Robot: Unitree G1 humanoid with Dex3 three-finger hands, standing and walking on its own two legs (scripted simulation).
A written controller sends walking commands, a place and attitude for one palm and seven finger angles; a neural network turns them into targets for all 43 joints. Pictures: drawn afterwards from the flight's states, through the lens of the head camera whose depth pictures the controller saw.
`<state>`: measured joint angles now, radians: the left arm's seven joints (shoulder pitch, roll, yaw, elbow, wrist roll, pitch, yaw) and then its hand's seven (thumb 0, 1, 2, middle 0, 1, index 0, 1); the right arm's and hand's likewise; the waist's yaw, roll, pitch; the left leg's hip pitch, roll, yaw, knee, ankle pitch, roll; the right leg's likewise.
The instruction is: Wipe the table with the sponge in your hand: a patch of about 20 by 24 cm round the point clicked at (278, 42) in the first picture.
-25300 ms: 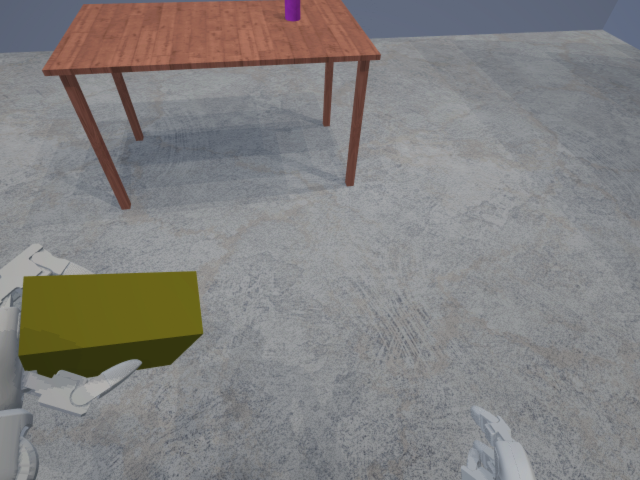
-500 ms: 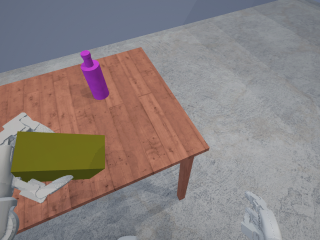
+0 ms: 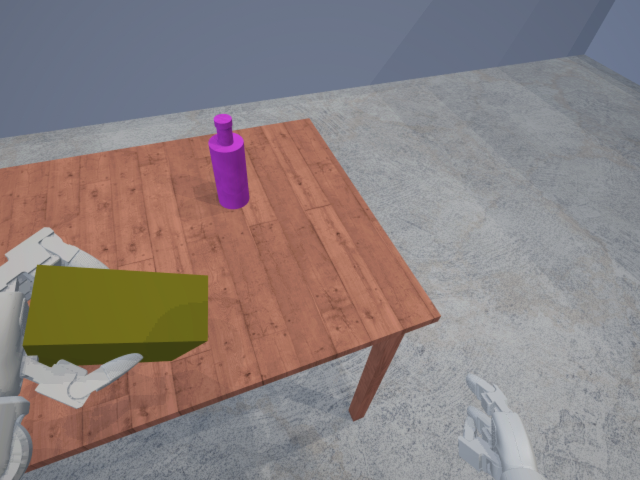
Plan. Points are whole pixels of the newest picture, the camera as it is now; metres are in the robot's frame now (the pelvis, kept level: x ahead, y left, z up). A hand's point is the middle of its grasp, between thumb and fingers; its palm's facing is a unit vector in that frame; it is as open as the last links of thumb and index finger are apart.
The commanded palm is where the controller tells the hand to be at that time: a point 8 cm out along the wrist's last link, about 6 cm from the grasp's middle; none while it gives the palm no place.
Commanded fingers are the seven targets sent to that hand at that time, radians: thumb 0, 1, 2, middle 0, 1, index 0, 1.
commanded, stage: come to a stop and stand still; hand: left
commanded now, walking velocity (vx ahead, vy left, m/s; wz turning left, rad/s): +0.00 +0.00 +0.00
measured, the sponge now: (143, 322) +0.23 +0.20 +0.13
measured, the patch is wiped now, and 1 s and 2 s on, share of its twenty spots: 0.00 0.00 0.00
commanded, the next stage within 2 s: look again from close up in 0.52 s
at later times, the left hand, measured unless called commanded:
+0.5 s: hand (29, 304) +0.22 +0.29 +0.16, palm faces +0.32 -0.83 -0.45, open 10.3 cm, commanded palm +0.16 +0.32 +0.17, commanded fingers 0.00 0.10 1.30 -1.20 -1.60 -1.20 -1.60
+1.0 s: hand (67, 321) +0.21 +0.25 +0.16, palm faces +0.37 -0.85 -0.38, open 10.3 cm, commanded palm +0.16 +0.29 +0.17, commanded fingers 0.00 0.10 1.30 -1.20 -1.60 -1.20 -1.60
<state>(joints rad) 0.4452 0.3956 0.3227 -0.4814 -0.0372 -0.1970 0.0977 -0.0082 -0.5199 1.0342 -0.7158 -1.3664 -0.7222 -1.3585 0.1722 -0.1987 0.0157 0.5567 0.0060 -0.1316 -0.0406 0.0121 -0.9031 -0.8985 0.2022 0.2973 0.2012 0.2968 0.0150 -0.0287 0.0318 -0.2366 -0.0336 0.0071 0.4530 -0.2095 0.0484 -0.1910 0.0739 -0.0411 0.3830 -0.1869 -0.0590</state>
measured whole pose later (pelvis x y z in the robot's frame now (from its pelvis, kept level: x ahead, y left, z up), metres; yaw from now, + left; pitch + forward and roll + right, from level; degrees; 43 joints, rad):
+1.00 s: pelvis +0.00 +0.01 +0.00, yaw +1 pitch +0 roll -1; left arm 0.43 0.35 0.31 -0.43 -0.04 -0.18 0.10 -0.01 -0.52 1.03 -0.71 -1.37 -0.72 -1.36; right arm 0.19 -0.21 0.02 0.58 0.01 -0.12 -0.05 0.01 -0.90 -0.90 0.20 0.30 0.20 0.30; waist 0.02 0.01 0.02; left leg -0.22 -0.05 0.00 0.40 -0.18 0.06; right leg -0.18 0.06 -0.05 0.34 -0.16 -0.05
